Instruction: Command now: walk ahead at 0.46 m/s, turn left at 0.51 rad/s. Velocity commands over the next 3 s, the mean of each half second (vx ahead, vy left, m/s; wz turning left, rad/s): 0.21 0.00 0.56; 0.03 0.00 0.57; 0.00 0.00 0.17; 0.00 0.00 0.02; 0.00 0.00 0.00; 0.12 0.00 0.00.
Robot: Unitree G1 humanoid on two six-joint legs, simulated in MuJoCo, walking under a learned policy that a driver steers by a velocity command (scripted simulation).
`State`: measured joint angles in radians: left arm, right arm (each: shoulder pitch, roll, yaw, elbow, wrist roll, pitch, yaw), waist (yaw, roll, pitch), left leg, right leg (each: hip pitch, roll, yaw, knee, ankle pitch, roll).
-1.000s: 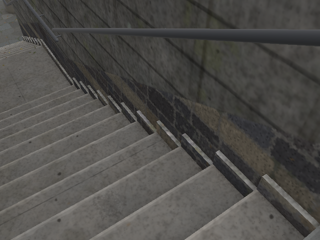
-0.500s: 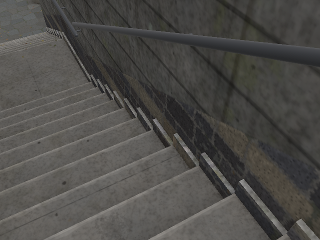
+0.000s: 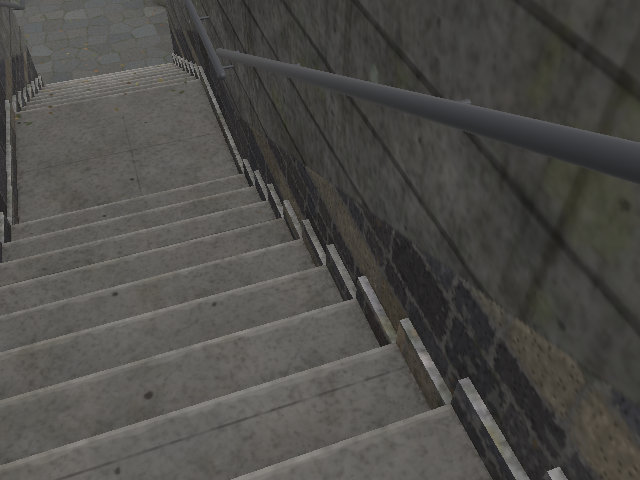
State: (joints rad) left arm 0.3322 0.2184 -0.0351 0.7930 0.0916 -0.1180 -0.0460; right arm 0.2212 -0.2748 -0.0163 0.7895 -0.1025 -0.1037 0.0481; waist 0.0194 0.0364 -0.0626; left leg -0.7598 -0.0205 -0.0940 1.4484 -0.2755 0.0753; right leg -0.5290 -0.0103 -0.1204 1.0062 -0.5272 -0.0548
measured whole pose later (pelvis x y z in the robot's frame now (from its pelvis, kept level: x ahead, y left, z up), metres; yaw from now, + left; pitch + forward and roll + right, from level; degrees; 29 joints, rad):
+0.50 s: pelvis +0.18 +0.05 -0.11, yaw +18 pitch +3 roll +0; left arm 0.13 0.25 -0.02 0.67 0.08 -0.07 -0.02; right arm 0.32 -0.26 0.01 0.77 -0.06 -0.10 0.04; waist -0.02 -0.01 0.00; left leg -0.42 -0.13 -0.02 0.65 -0.27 0.11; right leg -0.80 -0.09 0.06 1.24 -0.17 0.09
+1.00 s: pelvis +0.23 -0.02 -0.09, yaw +35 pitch +5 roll +0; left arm 0.24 0.23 0.03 0.70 0.03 -0.07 -0.02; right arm 0.26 -0.28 -0.03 0.74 -0.07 -0.04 0.05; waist 0.04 0.01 -0.06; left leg -0.76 0.03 -0.02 1.32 -0.21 -0.13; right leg -0.31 0.01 -0.10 0.46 -0.24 -0.06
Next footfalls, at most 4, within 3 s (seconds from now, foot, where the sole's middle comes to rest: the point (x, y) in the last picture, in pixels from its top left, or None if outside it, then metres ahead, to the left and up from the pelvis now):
0.24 left None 0.24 0.13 -0.86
0.70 right None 0.31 -0.07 -0.86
1.12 left None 0.18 0.12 -0.86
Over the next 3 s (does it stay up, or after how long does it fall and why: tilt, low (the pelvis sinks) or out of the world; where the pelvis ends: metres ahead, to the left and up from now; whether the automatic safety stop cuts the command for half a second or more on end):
stays up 0.24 0.03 -0.09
